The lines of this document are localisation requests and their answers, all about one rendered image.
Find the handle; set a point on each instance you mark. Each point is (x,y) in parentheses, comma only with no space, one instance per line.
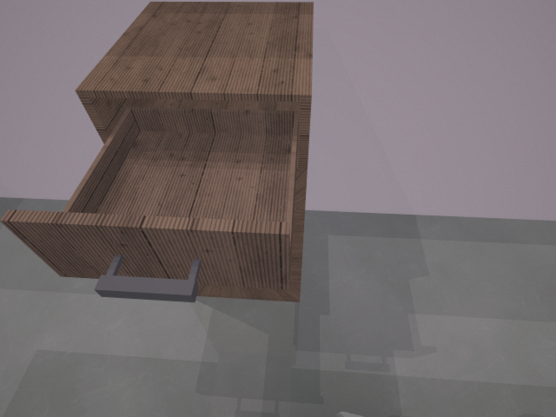
(144,288)

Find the drawer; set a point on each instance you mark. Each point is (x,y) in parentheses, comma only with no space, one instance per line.
(173,185)

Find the cabinet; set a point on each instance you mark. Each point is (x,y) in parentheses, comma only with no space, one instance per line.
(214,55)

